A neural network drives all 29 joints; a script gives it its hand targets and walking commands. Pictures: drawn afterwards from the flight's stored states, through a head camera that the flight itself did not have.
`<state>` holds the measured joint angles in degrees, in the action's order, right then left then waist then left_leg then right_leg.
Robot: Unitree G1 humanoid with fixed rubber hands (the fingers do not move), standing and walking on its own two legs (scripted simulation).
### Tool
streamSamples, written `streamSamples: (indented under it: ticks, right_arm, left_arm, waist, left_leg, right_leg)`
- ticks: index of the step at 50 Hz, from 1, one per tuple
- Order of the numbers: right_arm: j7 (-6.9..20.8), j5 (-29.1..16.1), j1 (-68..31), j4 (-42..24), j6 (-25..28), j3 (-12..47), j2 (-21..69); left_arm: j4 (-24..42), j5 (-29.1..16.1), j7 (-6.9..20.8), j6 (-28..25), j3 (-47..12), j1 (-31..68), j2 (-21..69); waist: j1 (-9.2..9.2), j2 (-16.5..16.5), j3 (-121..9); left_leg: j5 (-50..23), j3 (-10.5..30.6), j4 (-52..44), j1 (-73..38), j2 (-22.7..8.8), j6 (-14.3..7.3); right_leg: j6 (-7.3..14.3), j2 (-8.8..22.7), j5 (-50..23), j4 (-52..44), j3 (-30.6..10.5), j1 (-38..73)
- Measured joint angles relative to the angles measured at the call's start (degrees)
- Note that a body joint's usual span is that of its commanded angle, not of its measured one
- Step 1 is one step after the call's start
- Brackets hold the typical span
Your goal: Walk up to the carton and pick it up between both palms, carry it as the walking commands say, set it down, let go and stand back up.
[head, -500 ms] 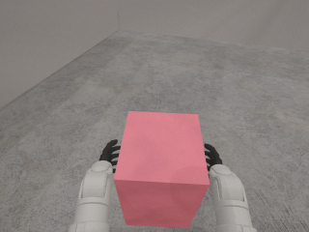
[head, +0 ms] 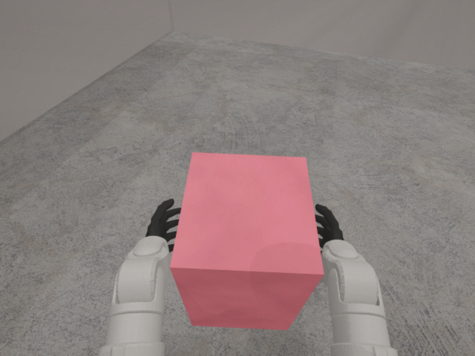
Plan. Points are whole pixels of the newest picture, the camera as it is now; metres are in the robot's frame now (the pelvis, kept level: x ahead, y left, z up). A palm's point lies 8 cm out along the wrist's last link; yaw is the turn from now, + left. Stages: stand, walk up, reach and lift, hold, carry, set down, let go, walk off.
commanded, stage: carry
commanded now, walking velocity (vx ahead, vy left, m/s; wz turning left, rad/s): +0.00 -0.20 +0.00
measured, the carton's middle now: (244, 248) +0.33 +0.01 +0.01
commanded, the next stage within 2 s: none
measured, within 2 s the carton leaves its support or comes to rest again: neither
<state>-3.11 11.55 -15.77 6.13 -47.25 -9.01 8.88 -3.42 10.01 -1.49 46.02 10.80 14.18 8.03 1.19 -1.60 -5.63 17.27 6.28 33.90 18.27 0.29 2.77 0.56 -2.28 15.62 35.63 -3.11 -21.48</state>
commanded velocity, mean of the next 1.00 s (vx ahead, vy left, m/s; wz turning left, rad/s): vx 0.00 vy -0.20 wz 0.00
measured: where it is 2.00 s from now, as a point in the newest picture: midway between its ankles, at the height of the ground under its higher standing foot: outside the picture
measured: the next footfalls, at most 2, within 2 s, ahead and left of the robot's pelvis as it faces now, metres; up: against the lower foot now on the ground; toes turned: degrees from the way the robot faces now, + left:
left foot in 0.28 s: +0.02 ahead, +0.07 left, +0.00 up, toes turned +9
right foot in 0.56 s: +0.05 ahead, -0.25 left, +0.00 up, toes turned -8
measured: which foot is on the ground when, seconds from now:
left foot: down 0.00-0.06, up 0.08-0.26, down 0.28-0.58, up 0.60-0.82, down 0.84-1.00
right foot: down 0.00-0.28, up 0.30-0.54, down 0.56-0.84, up 0.86-1.00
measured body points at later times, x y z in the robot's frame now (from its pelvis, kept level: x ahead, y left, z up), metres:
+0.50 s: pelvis -0.01 -0.09 +0.01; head -0.01 -0.08 +0.46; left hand +0.28 +0.07 +0.09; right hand +0.28 -0.22 +0.09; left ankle -0.02 +0.07 -0.73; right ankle +0.01 -0.22 -0.70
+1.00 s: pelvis -0.04 -0.20 +0.01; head -0.04 -0.18 +0.46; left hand +0.24 -0.05 +0.08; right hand +0.24 -0.34 +0.09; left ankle -0.04 -0.09 -0.73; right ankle -0.03 -0.33 -0.67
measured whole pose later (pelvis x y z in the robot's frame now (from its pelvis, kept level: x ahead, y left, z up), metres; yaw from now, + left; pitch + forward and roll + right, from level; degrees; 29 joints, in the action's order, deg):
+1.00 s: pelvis -0.04 -0.20 +0.01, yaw -1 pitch +4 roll -2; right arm -6.8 6.3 -10.0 -16.7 -70.1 -4.7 7.8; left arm 18.3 5.5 -6.5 69.0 4.9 9.5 7.7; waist 0.8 -0.9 -5.2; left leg 16.6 -9.8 32.4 19.5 -7.3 -0.1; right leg -2.3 2.1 21.2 56.5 5.1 -31.9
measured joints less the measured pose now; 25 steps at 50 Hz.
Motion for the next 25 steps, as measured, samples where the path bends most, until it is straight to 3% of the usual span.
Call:
streamSamples:
  ticks: [4,9,12,14,18,20,25]
  right_arm:
    - [-1.4,-2.5,2.3,-8.5,-5.0,1.4,-0.6]
    - [-3.4,-5.7,5.9,-18.2,-11.9,2.2,-1.2]
    - [-4.0,-6.3,6.6,-22.2,-15.6,3.2,-1.3]
    - [-4.0,-6.3,6.4,-24.1,-17.8,3.6,-1.2]
    - [-4.0,-5.6,6.5,-23.5,-20.5,5.2,-1.2]
    - [-4.0,-5.3,6.9,-23.9,-22.0,5.5,-1.2]
    - [-4.0,-4.8,5.3,-25.4,-23.4,5.0,-1.0]
  left_arm:
    - [6.6,-3.1,-2.2,4.5,-2.0,-1.0,0.2]
    - [14.5,-3.8,-3.7,12.0,-5.5,-2.2,0.1]
    - [19.1,-3.8,-4.2,16.0,-6.5,-3.2,-0.1]
    - [21.7,-3.8,-4.3,18.2,-6.7,-3.7,-0.2]
    - [22.8,-4.2,-4.4,20.9,-6.0,-5.6,-0.4]
    - [23.0,-4.6,-4.7,22.0,-6.1,-6.0,-0.5]
    - [23.8,-5.1,-4.9,22.9,-5.3,-4.3,-0.3]
  waist:
    - [-0.27,2.3,-0.2]
    - [-1.80,0.9,0.0]
    - [-2.15,0.0,0.2]
    - [-2.30,0.1,-0.2]
    - [-1.63,0.0,-0.9]
    - [-1.01,0.7,-1.0]
    - [-0.27,2.8,-0.7]
  left_leg:
    - [1.9,0.6,4.0,3.6,-3.2,1.5]
    - [11.6,-7.6,12.6,8.0,-3.7,-1.1]
    - [8.2,-11.7,8.6,6.1,-2.6,-2.3]
    - [1.5,-13.6,1.3,2.9,-2.8,-3.2]
    - [2.0,-13.8,1.8,2.5,-4.7,-2.9]
    - [1.5,-13.4,0.3,1.5,-6.1,-1.9]
    - [0.0,-11.8,-0.7,1.6,-10.2,1.0]
  right_leg:
    - [2.0,-1.8,-0.4,0.2,3.4,-2.0]
    - [3.7,-1.1,-0.7,-0.6,4.7,-3.5]
    - [4.1,-0.9,-1.4,-1.3,4.7,-3.9]
    - [4.2,-1.6,-1.1,-0.2,5.2,-4.7]
    - [0.6,-0.5,8.3,14.5,7.4,-9.3]
    - [-1.0,1.2,8.2,18.3,7.9,-10.0]
    - [-3.2,4.1,6.6,8.4,8.4,-5.8]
